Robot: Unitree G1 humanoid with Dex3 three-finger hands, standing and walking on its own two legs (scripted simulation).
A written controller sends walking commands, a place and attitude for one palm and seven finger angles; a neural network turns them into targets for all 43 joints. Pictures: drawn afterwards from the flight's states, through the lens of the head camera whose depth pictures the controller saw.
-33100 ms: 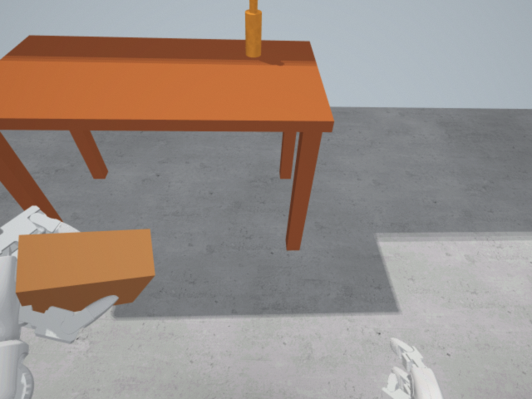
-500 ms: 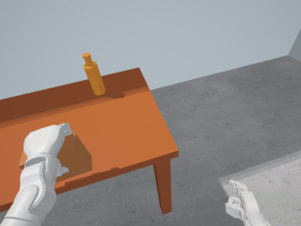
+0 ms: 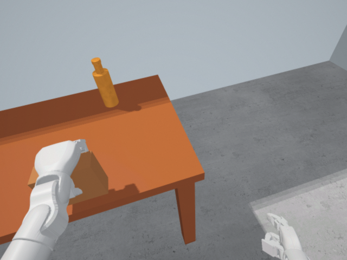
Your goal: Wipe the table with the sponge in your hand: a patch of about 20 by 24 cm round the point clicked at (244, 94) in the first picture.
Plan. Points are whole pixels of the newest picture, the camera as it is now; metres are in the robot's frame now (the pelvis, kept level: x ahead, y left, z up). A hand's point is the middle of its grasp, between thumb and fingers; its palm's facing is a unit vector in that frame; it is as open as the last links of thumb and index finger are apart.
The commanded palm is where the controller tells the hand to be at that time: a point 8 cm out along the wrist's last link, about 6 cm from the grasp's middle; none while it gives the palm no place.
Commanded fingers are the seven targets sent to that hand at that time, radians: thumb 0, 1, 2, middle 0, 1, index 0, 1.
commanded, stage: move the sponge above the wiping area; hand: left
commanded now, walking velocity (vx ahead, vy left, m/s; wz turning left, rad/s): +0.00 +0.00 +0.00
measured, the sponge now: (76, 184) +0.27 +0.29 +0.02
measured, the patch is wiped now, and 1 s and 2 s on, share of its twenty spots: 0.00 0.00 0.00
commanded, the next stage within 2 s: lower the sponge onto the table in 0.96 s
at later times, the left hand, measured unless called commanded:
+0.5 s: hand (79, 167) +0.29 +0.28 +0.06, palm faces -0.04 -0.06 -1.00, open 9.7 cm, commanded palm +0.28 +0.28 +0.13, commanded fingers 0.00 0.10 1.30 -1.20 -1.60 -1.20 -1.60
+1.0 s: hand (73, 167) +0.29 +0.29 +0.07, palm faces -0.01 -0.05 -1.00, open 9.7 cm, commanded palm +0.26 +0.29 +0.14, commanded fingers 0.00 0.10 1.30 -1.20 -1.60 -1.20 -1.60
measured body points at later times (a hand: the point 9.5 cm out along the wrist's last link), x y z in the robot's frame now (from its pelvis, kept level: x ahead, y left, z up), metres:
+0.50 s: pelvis +0.00 +0.00 +0.00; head +0.00 -0.04 +0.45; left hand +0.29 +0.28 +0.12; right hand +0.21 -0.24 -0.11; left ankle +0.00 +0.11 -0.74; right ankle -0.03 -0.10 -0.74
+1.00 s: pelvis +0.00 +0.00 +0.00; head +0.00 -0.04 +0.45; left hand +0.28 +0.28 +0.13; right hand +0.21 -0.24 -0.11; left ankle +0.00 +0.11 -0.74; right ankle -0.03 -0.10 -0.74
